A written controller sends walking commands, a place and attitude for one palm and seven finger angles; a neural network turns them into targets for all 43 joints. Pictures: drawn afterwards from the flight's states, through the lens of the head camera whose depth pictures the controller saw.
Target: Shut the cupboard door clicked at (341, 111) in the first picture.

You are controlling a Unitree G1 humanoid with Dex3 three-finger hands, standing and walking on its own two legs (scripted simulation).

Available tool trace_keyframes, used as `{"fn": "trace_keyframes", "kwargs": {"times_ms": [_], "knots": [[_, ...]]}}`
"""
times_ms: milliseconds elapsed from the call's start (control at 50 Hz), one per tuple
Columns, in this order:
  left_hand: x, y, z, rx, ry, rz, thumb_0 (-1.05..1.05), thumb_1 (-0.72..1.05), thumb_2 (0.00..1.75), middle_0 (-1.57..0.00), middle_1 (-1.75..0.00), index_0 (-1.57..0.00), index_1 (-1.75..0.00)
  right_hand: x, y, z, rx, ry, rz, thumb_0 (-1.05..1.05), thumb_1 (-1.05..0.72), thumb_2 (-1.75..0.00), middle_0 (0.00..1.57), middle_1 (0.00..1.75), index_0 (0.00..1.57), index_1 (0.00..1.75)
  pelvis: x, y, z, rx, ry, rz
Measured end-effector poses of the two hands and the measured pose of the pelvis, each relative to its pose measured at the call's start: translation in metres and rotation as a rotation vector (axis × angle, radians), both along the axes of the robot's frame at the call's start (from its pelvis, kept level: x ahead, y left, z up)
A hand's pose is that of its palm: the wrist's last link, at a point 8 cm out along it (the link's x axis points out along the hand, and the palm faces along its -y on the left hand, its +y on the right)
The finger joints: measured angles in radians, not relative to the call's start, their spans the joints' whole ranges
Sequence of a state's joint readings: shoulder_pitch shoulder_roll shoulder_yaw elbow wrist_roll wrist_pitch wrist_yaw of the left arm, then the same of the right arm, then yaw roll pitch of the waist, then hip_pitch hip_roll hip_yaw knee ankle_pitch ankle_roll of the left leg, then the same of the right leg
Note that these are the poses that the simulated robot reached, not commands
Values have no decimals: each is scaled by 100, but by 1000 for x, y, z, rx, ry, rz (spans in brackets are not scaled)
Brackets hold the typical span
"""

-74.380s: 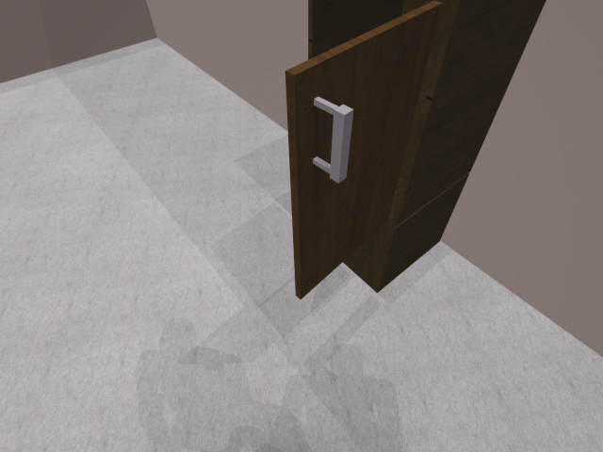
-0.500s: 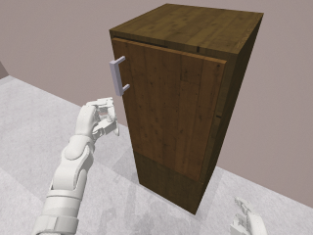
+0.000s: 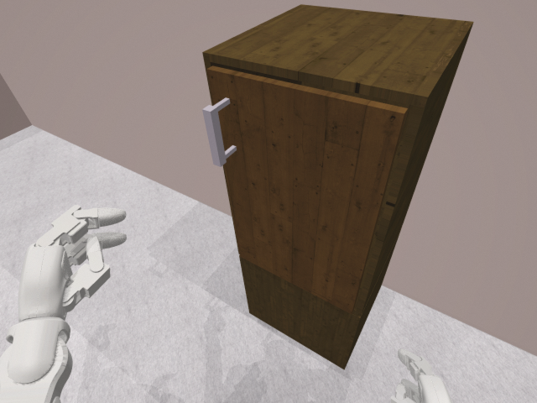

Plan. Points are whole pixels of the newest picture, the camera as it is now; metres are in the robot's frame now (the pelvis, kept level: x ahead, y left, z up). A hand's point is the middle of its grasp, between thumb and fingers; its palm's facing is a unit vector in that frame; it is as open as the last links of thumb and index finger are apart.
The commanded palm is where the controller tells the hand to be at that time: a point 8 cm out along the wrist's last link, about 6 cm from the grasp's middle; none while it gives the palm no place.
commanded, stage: draw the hand back to the body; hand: left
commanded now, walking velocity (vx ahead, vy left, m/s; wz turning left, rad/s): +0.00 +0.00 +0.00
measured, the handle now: (221, 132) +0.58 +0.16 +0.13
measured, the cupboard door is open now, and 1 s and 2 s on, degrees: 0 0 0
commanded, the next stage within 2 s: step back with the hand held close in 0.54 s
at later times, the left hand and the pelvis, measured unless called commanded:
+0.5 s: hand (65, 289) +0.19 +0.26 +0.15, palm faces +0.47 -0.80 -0.38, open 7.4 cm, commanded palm +0.15 +0.30 +0.17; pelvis +0.01 +0.00 +0.00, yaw +1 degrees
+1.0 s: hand (57, 294) +0.19 +0.27 +0.15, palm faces +0.35 -0.80 -0.49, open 7.4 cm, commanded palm +0.13 +0.31 +0.17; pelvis -0.02 +0.02 -0.01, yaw -2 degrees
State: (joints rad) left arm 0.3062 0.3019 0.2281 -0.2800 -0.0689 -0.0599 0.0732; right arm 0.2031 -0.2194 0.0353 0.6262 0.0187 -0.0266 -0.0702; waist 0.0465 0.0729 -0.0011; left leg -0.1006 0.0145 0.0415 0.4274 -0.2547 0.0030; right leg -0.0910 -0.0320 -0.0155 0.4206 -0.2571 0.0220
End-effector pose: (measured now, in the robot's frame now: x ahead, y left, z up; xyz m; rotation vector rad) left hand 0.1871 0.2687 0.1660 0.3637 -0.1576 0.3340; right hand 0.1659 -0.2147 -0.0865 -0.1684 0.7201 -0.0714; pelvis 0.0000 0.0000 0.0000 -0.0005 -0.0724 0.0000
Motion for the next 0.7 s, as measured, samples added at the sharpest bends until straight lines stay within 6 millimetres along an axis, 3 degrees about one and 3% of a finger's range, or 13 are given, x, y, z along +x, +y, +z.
{"fn": "trace_keyframes", "kwargs": {"times_ms": [260,440,700], "knots": [[-53,39,11,106,24,197,1,89,90,-32,-42,-32,-42,23,-7,9,-37,-57,19,1,-90,-90,20,30,20,30,9,0,-1,-7,3,11],[-39,30,2,51,19,175,1,89,90,-23,-32,-22,-32,29,0,11,-29,-72,38,1,-90,-90,20,30,20,30,7,-2,-1,-1,8,15],[-36,31,11,95,18,156,1,89,90,-21,-30,-21,-30,16,-6,5,-21,-37,8,1,-90,-90,20,30,20,30,9,-3,0,-7,11,3]]}}
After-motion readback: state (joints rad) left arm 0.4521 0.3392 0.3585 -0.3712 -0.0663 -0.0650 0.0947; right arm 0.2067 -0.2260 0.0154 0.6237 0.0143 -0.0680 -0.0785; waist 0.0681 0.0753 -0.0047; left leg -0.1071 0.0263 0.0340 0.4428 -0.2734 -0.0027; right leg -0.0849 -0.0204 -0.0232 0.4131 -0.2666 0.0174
